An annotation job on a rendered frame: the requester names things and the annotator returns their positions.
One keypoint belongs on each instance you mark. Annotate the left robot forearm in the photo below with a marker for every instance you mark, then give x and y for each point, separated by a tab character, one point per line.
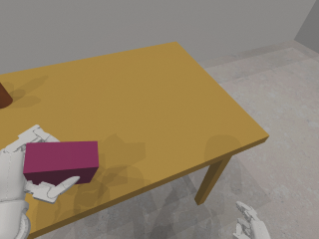
14	223

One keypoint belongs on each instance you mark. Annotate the robot right hand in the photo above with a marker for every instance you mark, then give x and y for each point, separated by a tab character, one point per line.
256	229

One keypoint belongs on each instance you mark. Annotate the table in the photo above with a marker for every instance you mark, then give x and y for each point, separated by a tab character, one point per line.
155	112

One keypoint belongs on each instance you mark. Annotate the sponge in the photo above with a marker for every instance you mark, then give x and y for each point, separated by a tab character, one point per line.
54	162

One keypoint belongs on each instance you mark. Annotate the robot left hand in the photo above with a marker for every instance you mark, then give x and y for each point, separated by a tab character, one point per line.
13	183

